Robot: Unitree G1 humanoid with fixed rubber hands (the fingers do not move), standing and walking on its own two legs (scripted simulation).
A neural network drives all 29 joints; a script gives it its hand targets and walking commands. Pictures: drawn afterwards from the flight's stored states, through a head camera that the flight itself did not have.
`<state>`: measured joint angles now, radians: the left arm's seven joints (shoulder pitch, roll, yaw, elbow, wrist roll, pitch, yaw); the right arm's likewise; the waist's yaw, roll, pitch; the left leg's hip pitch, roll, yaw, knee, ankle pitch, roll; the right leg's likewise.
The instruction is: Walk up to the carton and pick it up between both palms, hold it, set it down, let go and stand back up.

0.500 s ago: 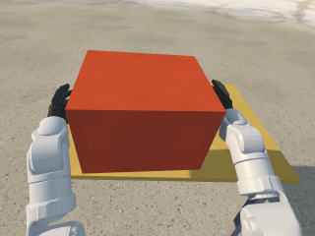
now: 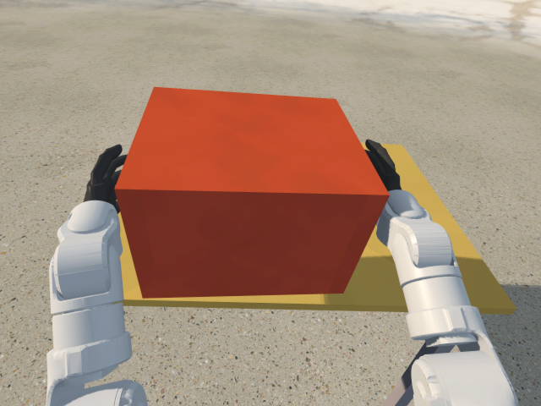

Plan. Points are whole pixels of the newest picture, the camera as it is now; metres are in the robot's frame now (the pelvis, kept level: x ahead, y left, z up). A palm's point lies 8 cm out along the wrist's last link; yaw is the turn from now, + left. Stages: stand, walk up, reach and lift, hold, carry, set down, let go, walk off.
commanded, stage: hold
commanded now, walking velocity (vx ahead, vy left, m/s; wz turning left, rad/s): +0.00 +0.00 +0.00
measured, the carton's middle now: (248, 189) +0.39 +0.02 +0.18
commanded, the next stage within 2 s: none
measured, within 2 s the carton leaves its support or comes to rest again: neither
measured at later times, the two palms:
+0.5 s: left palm (106, 204) +0.34 +0.21 +0.20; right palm (383, 192) +0.35 -0.18 +0.20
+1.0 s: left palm (103, 201) +0.33 +0.21 +0.20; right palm (383, 190) +0.35 -0.18 +0.21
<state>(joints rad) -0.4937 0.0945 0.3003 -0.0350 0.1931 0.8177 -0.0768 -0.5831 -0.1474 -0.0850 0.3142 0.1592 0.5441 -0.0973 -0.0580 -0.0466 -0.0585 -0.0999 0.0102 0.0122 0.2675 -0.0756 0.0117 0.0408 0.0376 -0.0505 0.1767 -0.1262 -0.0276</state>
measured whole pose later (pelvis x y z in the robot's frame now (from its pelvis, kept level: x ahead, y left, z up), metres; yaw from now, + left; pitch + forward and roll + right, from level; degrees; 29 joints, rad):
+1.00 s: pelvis +0.00 +0.00 +0.00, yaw +0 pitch -5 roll -1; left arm -0.49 0.11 0.30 -0.05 0.19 0.81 -0.08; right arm -0.58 -0.14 -0.08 0.30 0.17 0.54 -0.11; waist -0.06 -0.05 -0.07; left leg -0.10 0.01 0.01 0.26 -0.08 0.01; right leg 0.04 0.04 -0.05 0.17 -0.13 -0.03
